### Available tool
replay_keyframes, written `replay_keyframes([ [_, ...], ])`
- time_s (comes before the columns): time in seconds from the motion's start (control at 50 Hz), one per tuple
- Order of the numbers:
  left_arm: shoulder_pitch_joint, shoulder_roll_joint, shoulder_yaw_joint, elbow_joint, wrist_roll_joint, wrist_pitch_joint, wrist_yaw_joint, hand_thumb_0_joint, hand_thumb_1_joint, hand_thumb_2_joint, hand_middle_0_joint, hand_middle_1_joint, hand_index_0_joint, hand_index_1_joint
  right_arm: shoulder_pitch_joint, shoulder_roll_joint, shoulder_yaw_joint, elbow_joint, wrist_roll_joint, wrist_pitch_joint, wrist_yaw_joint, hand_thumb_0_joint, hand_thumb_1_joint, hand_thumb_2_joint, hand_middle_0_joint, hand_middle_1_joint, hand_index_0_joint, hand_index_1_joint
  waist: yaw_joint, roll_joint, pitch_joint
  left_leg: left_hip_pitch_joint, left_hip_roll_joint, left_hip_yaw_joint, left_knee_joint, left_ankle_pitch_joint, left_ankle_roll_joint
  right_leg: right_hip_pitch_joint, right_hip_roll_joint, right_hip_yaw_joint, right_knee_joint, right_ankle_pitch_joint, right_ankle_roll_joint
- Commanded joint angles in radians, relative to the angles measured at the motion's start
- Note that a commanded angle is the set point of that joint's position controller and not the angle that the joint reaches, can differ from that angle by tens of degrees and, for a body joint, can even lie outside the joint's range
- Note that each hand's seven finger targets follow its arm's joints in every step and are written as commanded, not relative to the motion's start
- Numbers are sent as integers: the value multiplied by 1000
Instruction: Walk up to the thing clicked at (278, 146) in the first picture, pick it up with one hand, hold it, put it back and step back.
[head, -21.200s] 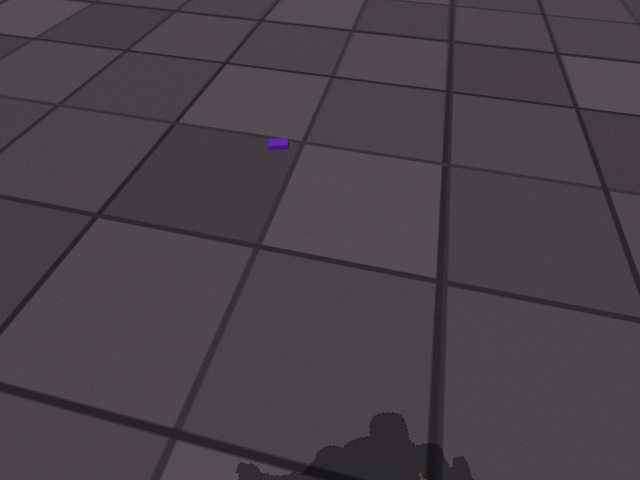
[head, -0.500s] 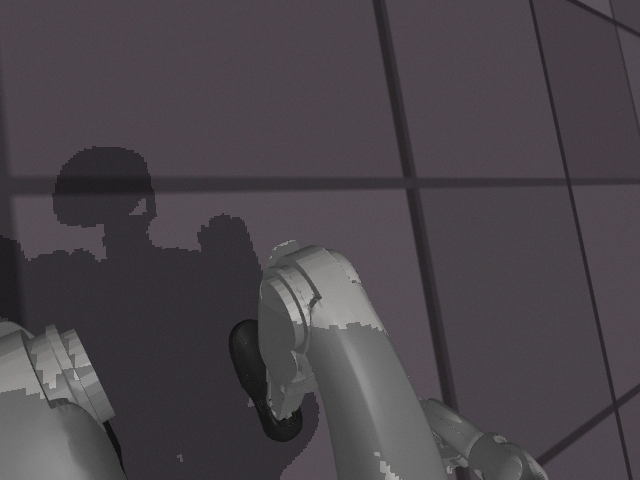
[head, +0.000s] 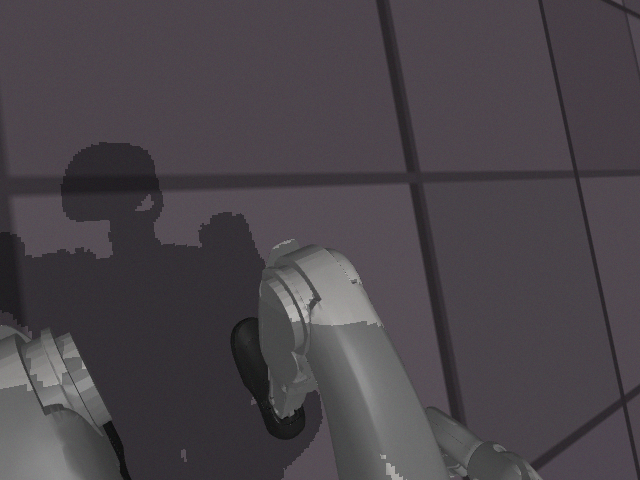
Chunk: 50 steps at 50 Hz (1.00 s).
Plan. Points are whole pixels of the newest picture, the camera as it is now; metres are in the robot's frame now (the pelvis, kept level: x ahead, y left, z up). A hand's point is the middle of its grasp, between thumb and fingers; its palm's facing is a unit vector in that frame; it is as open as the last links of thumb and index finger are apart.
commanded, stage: settle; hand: left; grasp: from above
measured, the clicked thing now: out of the picture +0.42 +0.34 -0.29
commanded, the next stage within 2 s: lift in 0.72 s
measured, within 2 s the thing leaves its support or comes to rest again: leaves its support in 0.18 s
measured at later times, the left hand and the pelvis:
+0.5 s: hand out of the picture +0.41 +0.35 -0.18, palm faces -0.37 -0.13 -0.92, open 8.8 cm; pelvis +0.01 +0.00 +0.01, yaw +3 degrees
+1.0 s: hand out of the picture +0.40 +0.35 -0.12, palm faces -0.38 -0.15 -0.91, open 8.8 cm; pelvis +0.00 -0.01 +0.03, yaw +7 degrees
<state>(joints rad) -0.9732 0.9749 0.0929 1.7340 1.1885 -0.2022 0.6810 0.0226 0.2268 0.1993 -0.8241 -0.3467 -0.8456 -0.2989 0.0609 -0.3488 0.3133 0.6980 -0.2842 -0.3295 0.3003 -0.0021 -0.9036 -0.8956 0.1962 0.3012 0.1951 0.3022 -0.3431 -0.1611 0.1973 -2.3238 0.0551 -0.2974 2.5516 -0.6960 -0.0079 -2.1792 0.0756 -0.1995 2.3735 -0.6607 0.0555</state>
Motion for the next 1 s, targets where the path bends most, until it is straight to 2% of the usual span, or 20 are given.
replay_keyframes([
  [0.0, -176, 216, 34, -114, -22, 16, 1, 0, 796, 471, -1147, -435, -1164, -421, 183, -333, -101, 13, 19, -1, -11, 0, -907, -902, 200, 300, 200, 300, -28, 526, -612, 476, 22, 113, -275, 171, 0, 309, 36, -96, -197, 226, -66],
  [0.1, -183, 236, 92, -263, -16, 18, -2, 0, 819, 443, -1162, -412, -1180, -396, 201, -330, -143, 21, 20, 12, -10, 0, -906, -902, 200, 300, 199, 300, 8, 611, -751, 539, 19, 130, -273, 241, -6, 346, 39, -87, -189, 285, -74],
  [0.12, -162, 226, 90, -258, -10, 23, -5, 0, 824, 430, -1162, -409, -1181, -390, 204, -321, -151, 22, 22, 15, -8, 0, -906, -902, 200, 300, 199, 300, 5, 623, -755, 539, 19, 136, -273, 235, -5, 344, 38, -82, -188, 283, -77],
  [0.14, -216, 182, 56, -327, -24, 18, -15, 0, 843, 405, -1176, -383, -1196, -364, 180, -309, -153, 12, 28, 11, -5, 0, -907, -902, 200, 300, 199, 300, 3, 622, -744, 528, 18, 141, -268, 222, -4, 324, 37, -78, -186, 272, -77],
  [0.18, -191, 190, 73, -354, -21, 22, -25, 0, 851, 420, -1186, -384, -1201, -370, 198, -314, -176, 25, 36, 15, -6, 0, -907, -902, 200, 300, 199, 300, 7, 624, -748, 524, 15, 144, -281, 201, -3, 314, 33, -75, -198, 252, -80],
  [0.2, -189, 204, 92, -453, -26, 21, -28, 0, 833, 417, -1169, -382, -1184, -368, 198, -305, -183, 16, 46, 21, -7, 0, -904, -901, 200, 300, 199, 300, 47, 665, -819, 561, 13, 146, -300, 215, -6, 320, 33, -69, -201, 252, -86],
  [0.24, -177, 187, 105, -528, -26, 24, -36, 0, 883, 424, -1206, -374, -1221, -359, 211, -301, -217, 32, 60, 27, -4, 0, -902, -901, 200, 300, 199, 300, 67, 710, -900, 614, 14, 140, -306, 248, -14, 288, 24, -69, -177, 268, -94],
  [0.26, -150, 106, 57, -534, -23, 34, -46, 0, 882, 422, -1209, -372, -1224, -358, 209, -282, -222, 28, 71, 32, 1, 0, -904, -901, 199, 299, 199, 299, 67, 724, -917, 632, 11, 147, -314, 267, -16, 283, 24, -64, -176, 285, -96],
  [0.28, -150, 66, 35, -482, -33, 47, -52, 0, 902, 374, -1217, -351, -1237, -332, 206, -275, -228, 42, 79, 39, 5, 0, -903, -900, 199, 299, 199, 299, 48, 683, -863, 590, 12, 150, -311, 234, -11, 250, 26, -62, -179, 267, -94],
  [0.3, -139, 64, 34, -461, -23, 59, -54, 0, 899, 338, -1208, -333, -1233, -308, 208, -275, -234, 45, 88, 49, 1, 0, -899, -899, 200, 299, 199, 299, 54, 653, -814, 536, 10, 162, -313, 214, -1, 244, 32, -50, -202, 256, -93],
  [0.32, -154, 85, 70, -507, -27, 67, -56, 0, 881, 329, -1185, -329, -1213, -301, 225, -277, -248, 49, 95, 59, -2, 0, -896, -897, 200, 299, 199, 299, 69, 637, -844, 535, 4, 169, -316, 229, 1, 241, 27, -48, -207, 266, -91],
  [0.42, -157, -32, -15, -386, -39, 117, -125, 0, 857, 339, -1172, -347, -1199, -322, 241, -254, -269, 53, 121, 87, -13, 0, -897, -898, 200, 299, 199, 299, 62, 517, -765, 446, -4, 180, -335, 159, 20, 195, 25, -22, -240, 192, -92],
  [0.52, -200, -33, -15, -417, -69, 111, -197, 0, 816, 354, -1167, -345, -1185, -329, 250, -234, -278, 34, 130, 103, -32, 0, -902, -901, 199, 300, 199, 300, 73, 412, -785, 396, -17, 191, -331, 120, 37, 247, 19, 16, -274, 116, -87],
  [0.6, -208, 6, -4, -474, -58, 82, -243, 0, 832, 368, -1212, -318, -1217, -316, 243, -223, -286, 15, 141, 127, -58, 0, -907, -903, 199, 300, 199, 300, 91, 416, -854, 428, -21, 196, -330, 132, 31, 277, 14, 33, -272, 108, -93],
  [0.72, -190, 48, 53, -618, -33, 56, -246, 0, 858, 406, -1230, -306, -1231, -308, 252, -210, -301, -2, 149, 175, -96, 0, -901, -901, 200, 300, 199, 300, 135, 482, -966, 514, -29, 224, -347, 201, 21, 302, 1, 47, -270, 177, -101],
  [0.8, -172, 45, 66, -673, -23, 64, -242, 0, 859, 391, -1226, -268, -1224, -272, 259, -208, -323, -3, 152, 202, -119, 0, -898, -899, 200, 300, 199, 300, 138, 503, -957, 529, -31, 239, -370, 202, 20, 277, -12, 45, -285, 190, -104],
  [0.82, -180, 46, 66, -685, -21, 68, -243, 0, 910, 311, -1274, -281, -1291, -264, 264, -197, -326, 1, 154, 209, -123, 0, -928, -911, 199, 300, 199, 300, 140, 504, -981, 546, -30, 241, -378, 209, 21, 294, -11, 53, -287, 200, -101],
  [0.84, -186, 33, 57, -687, -20, 76, -248, 0, 942, 344, -1275, -267, -1289, -253, 268, -196, -331, -1, 156, 215, -128, 0, -908, -903, 200, 299, 199, 299, 135, 500, -983, 554, -29, 243, -384, 206, 24, 293, -12, 51, -296, 206, -98],
  [0.94, -159, 0, 44, -685, -69, 113, -302, 0, 956, 399, -1269, -325, -1286, -308, 286, -181, -351, 2, 169, 233, -139, 0, -906, -902, 200, 300, 200, 300, 161, 481, -1026, 580, -35, 250, -432, 187, 31, 323, -14, 64, -338, 179, -97],
  [0.98, -116, -34, 21, -663, -84, 125, -337, 0, 963, 376, -1278, -293, -1294, -276, 289, -176, -360, 8, 177, 239, -144, 0, -905, -901, 200, 300, 200, 300, 168, 455, -981, 574, -39, 255, -455, 175, 32, 317, -18, 60, -353, 168, -99],
])
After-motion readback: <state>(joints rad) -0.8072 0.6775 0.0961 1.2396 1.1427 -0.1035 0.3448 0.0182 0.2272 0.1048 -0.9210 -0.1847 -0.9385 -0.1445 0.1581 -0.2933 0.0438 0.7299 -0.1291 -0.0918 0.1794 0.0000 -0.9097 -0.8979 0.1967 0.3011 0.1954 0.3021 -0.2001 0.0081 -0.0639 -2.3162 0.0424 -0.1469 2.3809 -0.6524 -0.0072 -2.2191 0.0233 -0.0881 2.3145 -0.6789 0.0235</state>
